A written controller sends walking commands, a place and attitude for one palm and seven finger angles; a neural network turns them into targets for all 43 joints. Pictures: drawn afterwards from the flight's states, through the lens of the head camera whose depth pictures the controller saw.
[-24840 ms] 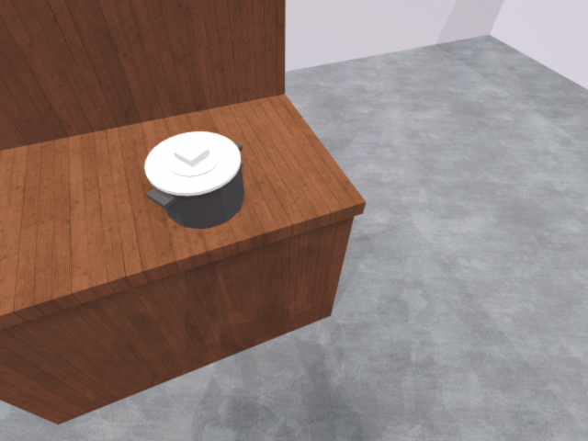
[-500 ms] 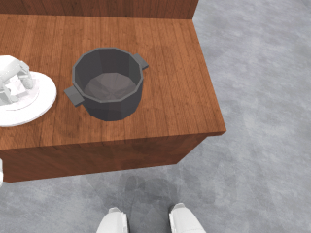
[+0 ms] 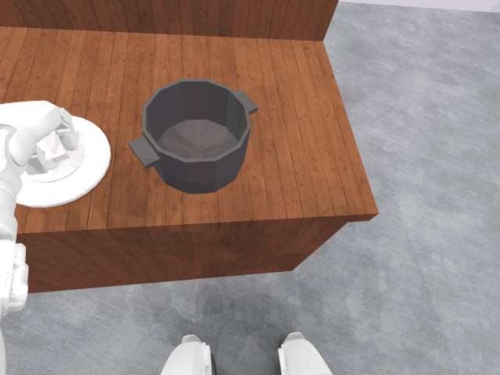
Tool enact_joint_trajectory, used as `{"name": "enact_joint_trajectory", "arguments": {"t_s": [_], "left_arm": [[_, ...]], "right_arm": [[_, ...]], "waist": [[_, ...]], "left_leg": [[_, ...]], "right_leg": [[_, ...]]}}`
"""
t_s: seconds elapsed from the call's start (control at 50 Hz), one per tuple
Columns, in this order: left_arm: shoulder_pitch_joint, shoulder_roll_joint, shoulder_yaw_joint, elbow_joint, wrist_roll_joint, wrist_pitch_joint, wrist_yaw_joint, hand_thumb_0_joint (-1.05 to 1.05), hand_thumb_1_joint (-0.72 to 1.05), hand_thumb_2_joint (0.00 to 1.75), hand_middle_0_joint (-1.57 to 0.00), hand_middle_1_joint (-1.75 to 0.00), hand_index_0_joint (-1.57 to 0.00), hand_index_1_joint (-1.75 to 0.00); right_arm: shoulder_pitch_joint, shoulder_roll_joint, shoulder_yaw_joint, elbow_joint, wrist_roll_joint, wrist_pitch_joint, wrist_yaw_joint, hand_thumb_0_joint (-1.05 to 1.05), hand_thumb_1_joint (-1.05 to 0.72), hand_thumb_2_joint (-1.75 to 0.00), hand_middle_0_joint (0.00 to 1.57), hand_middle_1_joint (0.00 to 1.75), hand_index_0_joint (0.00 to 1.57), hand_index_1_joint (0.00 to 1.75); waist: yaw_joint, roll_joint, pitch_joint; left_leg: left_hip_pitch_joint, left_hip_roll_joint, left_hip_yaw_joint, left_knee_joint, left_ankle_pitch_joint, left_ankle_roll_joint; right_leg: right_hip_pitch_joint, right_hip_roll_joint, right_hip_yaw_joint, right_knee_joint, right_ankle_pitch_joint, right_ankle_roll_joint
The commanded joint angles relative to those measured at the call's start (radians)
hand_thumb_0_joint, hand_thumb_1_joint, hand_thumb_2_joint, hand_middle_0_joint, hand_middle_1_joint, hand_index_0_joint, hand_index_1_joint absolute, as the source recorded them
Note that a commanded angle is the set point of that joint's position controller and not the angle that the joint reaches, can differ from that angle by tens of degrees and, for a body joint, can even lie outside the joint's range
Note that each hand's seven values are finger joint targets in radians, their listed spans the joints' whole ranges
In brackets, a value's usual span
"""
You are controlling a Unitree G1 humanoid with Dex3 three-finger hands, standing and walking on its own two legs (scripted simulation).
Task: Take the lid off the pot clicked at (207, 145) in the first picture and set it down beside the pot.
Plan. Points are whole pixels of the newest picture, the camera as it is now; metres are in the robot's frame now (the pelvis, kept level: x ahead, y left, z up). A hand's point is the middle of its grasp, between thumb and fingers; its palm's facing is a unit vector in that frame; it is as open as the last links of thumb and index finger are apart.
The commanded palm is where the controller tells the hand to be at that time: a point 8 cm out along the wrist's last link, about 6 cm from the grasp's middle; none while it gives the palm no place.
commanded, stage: open the fingers wide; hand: left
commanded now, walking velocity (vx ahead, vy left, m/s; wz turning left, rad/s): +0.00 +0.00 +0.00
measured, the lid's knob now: (47, 150) +0.49 +0.32 -0.03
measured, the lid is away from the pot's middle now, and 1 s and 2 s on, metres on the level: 0.26 0.25 0.25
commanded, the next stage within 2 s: raise the empty hand in 0.76 s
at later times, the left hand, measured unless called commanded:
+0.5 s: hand (47, 148) +0.47 +0.30 +0.01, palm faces -0.43 -0.09 -0.90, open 9.9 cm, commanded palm +0.50 +0.28 +0.05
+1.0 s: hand (36, 151) +0.46 +0.31 +0.02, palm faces -0.44 -0.10 -0.89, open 11.0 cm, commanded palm +0.50 +0.29 +0.07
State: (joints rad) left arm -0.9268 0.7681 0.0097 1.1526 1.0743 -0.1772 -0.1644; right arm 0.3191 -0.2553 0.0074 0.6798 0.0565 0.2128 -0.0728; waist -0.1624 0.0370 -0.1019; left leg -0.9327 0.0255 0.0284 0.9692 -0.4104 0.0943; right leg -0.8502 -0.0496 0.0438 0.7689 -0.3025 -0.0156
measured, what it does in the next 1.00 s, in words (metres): stands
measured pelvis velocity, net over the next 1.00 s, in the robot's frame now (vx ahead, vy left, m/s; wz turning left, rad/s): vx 0.00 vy -0.01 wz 0.01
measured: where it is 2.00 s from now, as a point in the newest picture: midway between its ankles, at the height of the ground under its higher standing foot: outside the picture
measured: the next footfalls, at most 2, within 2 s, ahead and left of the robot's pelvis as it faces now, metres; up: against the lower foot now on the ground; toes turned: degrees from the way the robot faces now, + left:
none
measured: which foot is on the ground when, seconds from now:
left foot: down 0.00-1.00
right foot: down 0.00-1.00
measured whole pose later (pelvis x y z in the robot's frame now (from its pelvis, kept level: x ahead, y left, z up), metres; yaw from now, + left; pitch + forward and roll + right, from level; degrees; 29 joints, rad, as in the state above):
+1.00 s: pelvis +0.00 -0.01 +0.00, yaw +0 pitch +20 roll -6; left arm -0.91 0.78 0.03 1.12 1.06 -0.19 -0.19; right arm 0.33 -0.27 0.00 0.69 0.06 0.20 -0.09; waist -0.16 0.03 -0.10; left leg -0.91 0.03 0.02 0.95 -0.40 0.09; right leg -0.83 -0.04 0.05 0.76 -0.30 0.00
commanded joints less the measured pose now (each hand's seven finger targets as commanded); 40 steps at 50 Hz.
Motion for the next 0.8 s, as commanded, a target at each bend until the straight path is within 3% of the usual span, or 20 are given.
{"name": "enact_joint_trajectory", "arguments": {"t_s": [0.0,0.02,0.06,0.12,0.16,0.22,0.3,0.36,0.4,0.42,0.44,0.46,0.48,0.5,0.52,0.54,0.58,0.64,0.7,0.78], "left_arm": [[-0.461,0.254,0.036,-0.205,-0.013,0.023,0.049,0.00,0.31,0.81,-0.57,-1.00,-0.62,-1.02],[-0.445,0.249,0.036,-0.175,-0.014,0.031,0.052,0.00,0.30,0.79,-0.56,-1.00,-0.60,-1.01],[-0.477,0.263,0.047,-0.229,-0.017,0.030,0.054,0.00,0.27,0.77,-0.54,-0.99,-0.58,-1.00],[-0.447,0.214,0.012,-0.143,-0.023,0.050,0.056,0.00,0.23,0.75,-0.51,-0.98,-0.54,-0.99],[-0.464,0.231,0.020,-0.147,-0.018,0.050,0.055,0.00,0.20,0.73,-0.48,-0.97,-0.51,-0.98],[-0.479,0.190,-0.015,-0.145,-0.016,0.057,0.052,0.00,0.16,0.71,-0.45,-0.95,-0.48,-0.96],[-0.482,0.280,0.044,-0.159,-0.010,0.048,0.050,0.00,0.10,0.67,-0.41,-0.92,-0.42,-0.93],[-0.489,0.256,0.036,-0.204,-0.007,0.044,0.053,0.00,0.06,0.64,-0.38,-0.91,-0.38,-0.91],[-0.447,0.246,0.040,-0.177,-0.008,0.047,0.055,0.00,0.04,0.62,-0.35,-0.90,-0.36,-0.90],[-0.417,0.260,0.053,-0.127,-0.011,0.051,0.057,0.00,0.02,0.61,-0.34,-0.90,-0.34,-0.90],[-0.428,0.277,0.061,-0.134,-0.012,0.050,0.057,0.00,0.01,0.60,-0.33,-0.89,-0.33,-0.89],[-0.407,0.242,0.034,-0.091,-0.017,0.060,0.056,0.00,0.01,0.61,-0.33,-0.89,-0.33,-0.89],[-0.429,0.263,0.041,-0.101,-0.013,0.059,0.056,0.00,0.01,0.61,-0.34,-0.89,-0.34,-0.89],[-0.435,0.238,0.015,-0.092,-0.012,0.065,0.054,0.00,0.00,0.62,-0.34,-0.88,-0.34,-0.88],[-0.459,0.248,0.018,-0.110,-0.007,0.063,0.053,0.00,0.00,0.62,-0.34,-0.88,-0.34,-0.88],[-0.495,0.249,0.014,-0.154,-0.003,0.055,0.048,0.00,0.00,0.62,-0.34,-0.88,-0.34,-0.88],[-0.489,0.289,0.050,-0.196,-0.005,0.041,0.043,0.00,0.00,0.62,-0.34,-0.88,-0.34,-0.88],[-0.438,0.327,0.087,-0.183,-0.023,0.023,0.031,0.00,0.00,0.61,-0.34,-0.88,-0.34,-0.88],[-0.386,0.285,0.049,-0.091,-0.024,0.028,0.028,0.00,0.01,0.61,-0.33,-0.89,-0.33,-0.89],[-0.410,0.327,0.069,-0.141,-0.011,0.012,0.024,0.00,0.01,0.60,-0.33,-0.89,-0.33,-0.89]], "right_arm": [[0.174,-0.229,-0.077,-0.027,-0.007,-0.003,-0.012,0.00,-0.90,-0.90,0.20,0.30,0.20,0.30],[0.169,-0.225,-0.076,-0.030,-0.004,-0.005,-0.011,0.00,-0.90,-0.90,0.20,0.30,0.20,0.30],[0.177,-0.227,-0.080,-0.030,-0.010,-0.007,-0.012,0.00,-0.90,-0.90,0.20,0.30,0.20,0.30],[0.169,-0.227,-0.075,-0.027,-0.002,-0.012,-0.010,0.00,-0.90,-0.90,0.20,0.30,0.20,0.30],[0.178,-0.232,-0.074,-0.027,-0.003,-0.016,-0.012,0.00,-0.90,-0.90,0.20,0.30,0.20,0.30],[0.174,-0.231,-0.074,-0.027,-0.003,-0.021,-0.009,0.00,-0.90,-0.90,0.20,0.30,0.20,0.30],[0.185,-0.235,-0.069,-0.033,-0.002,-0.024,-0.018,0.00,-0.90,-0.90,0.20,0.30,0.20,0.30],[0.190,-0.230,-0.077,-0.031,-0.008,-0.025,-0.017,0.00,-0.90,-0.90,0.20,0.30,0.20,0.30],[0.185,-0.226,-0.075,-0.032,-0.008,-0.022,-0.014,0.00,-0.90,-0.90,0.20,0.30,0.20,0.30],[0.180,-0.227,-0.072,-0.034,-0.004,-0.021,-0.012,0.00,-0.90,-0.90,0.20,0.30,0.20,0.30],[0.182,-0.232,-0.070,-0.029,-0.003,-0.021,-0.014,0.00,-0.90,-0.90,0.20,0.30,0.20,0.30],[0.181,-0.228,-0.068,-0.035,-0.003,-0.021,-0.012,0.00,-0.90,-0.90,0.20,0.30,0.20,0.30],[0.179,-0.233,-0.066,-0.034,0.000,-0.019,-0.012,0.00,-0.90,-0.90,0.20,0.30,0.20,0.30],[0.182,-0.232,-0.065,-0.034,0.001,-0.021,-0.010,0.00,-0.90,-0.90,0.20,0.30,0.20,0.30],[0.187,-0.235,-0.067,-0.031,0.002,-0.022,-0.013,0.00,-0.90,-0.90,0.20,0.30,0.20,0.30],[0.186,-0.236,-0.070,-0.027,-0.001,-0.021,-0.014,0.00,-0.90,-0.90,0.20,0.30,0.20,0.30],[0.194,-0.232,-0.074,-0.031,-0.004,-0.023,-0.018,0.00,-0.90,-0.90,0.20,0.30,0.20,0.30],[0.191,-0.229,-0.068,-0.034,-0.002,-0.025,-0.028,0.00,-0.90,-0.90,0.20,0.30,0.20,0.30],[0.179,-0.229,-0.059,-0.038,0.005,-0.023,-0.024,0.00,-0.90,-0.90,0.20,0.30,0.20,0.30],[0.182,-0.234,-0.062,-0.043,0.004,-0.019,-0.025,0.00,-0.90,-0.90,0.20,0.30,0.20,0.30]], "waist": [[-0.014,0.201,-0.460],[-0.009,0.203,-0.443],[-0.010,0.220,-0.500],[-0.024,0.141,-0.430],[-0.019,0.161,-0.430],[-0.022,0.184,-0.422],[-0.015,0.154,-0.467],[-0.011,0.217,-0.500],[-0.007,0.204,-0.492],[-0.009,0.168,-0.446],[-0.008,0.151,-0.448],[-0.015,0.137,-0.426],[-0.013,0.132,-0.412],[-0.019,0.139,-0.401],[-0.023,0.131,-0.412],[-0.020,0.178,-0.434],[-0.013,0.206,-0.493],[-0.010,0.158,-0.513],[-0.015,0.132,-0.400],[-0.005,0.159,-0.426]], "left_leg": [[0.640,0.021,-0.121,-0.159,0.490,-0.083],[0.626,0.017,-0.115,-0.156,0.473,-0.081],[0.669,0.020,-0.122,-0.159,0.512,-0.086],[0.594,0.015,-0.115,-0.164,0.404,-0.071],[0.604,0.015,-0.124,-0.175,0.404,-0.075],[0.610,0.016,-0.125,-0.174,0.390,-0.079],[0.584,0.009,-0.114,-0.165,0.399,-0.068],[0.652,0.015,-0.125,-0.166,0.491,-0.087],[0.650,0.017,-0.121,-0.155,0.524,-0.091],[0.605,0.013,-0.113,-0.153,0.476,-0.082],[0.594,0.013,-0.110,-0.155,0.485,-0.079],[0.564,0.006,-0.097,-0.160,0.442,-0.070],[0.541,0.006,-0.097,-0.163,0.401,-0.065],[0.529,0.004,-0.092,-0.168,0.368,-0.061],[0.533,0.006,-0.094,-0.169,0.358,-0.058],[0.570,0.009,-0.099,-0.171,0.383,-0.065],[0.620,0.008,-0.098,-0.160,0.443,-0.069],[0.602,0.004,-0.087,-0.148,0.496,-0.061],[0.514,-0.002,-0.074,-0.153,0.397,-0.053],[0.530,-0.002,-0.075,-0.151,0.400,-0.053]], "right_leg": [[-0.069,0.110,-0.137,-0.057,0.060,-0.034],[-0.068,0.107,-0.134,-0.059,0.057,-0.035],[-0.050,0.107,-0.132,-0.060,0.071,-0.033],[-0.055,0.107,-0.132,-0.066,0.044,-0.030],[-0.064,0.106,-0.131,-0.061,0.034,-0.033],[-0.080,0.105,-0.132,-0.062,0.028,-0.036],[-0.021,0.107,-0.124,-0.059,0.052,-0.034],[-0.041,0.106,-0.130,-0.059,0.069,-0.035],[-0.041,0.109,-0.134,-0.057,0.082,-0.036],[-0.043,0.110,-0.133,-0.059,0.071,-0.034],[-0.025,0.107,-0.132,-0.056,0.085,-0.035],[-0.020,0.111,-0.129,-0.061,0.072,-0.032],[-0.021,0.108,-0.126,-0.064,0.062,-0.032],[-0.026,0.109,-0.127,-0.065,0.045,-0.034],[-0.027,0.109,-0.125,-0.065,0.046,-0.033],[-0.037,0.106,-0.126,-0.063,0.048,-0.037],[-0.017,0.108,-0.124,-0.063,0.077,-0.037],[0.030,0.108,-0.122,-0.057,0.127,-0.032],[-0.005,0.109,-0.127,-0.058,0.077,-0.031],[-0.001,0.109,-0.123,-0.055,0.076,-0.036]]}}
